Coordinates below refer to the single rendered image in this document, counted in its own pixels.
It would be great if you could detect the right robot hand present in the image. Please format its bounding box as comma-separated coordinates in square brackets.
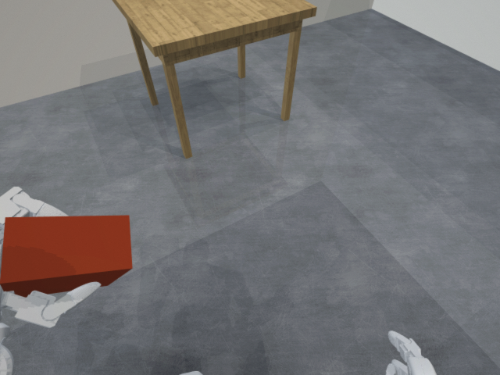
[386, 330, 437, 375]

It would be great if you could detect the sponge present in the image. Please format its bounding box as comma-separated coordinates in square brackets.
[0, 215, 133, 298]

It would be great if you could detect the table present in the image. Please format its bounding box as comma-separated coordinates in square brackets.
[112, 0, 317, 159]

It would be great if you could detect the left robot hand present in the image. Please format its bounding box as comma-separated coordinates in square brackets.
[0, 187, 101, 328]

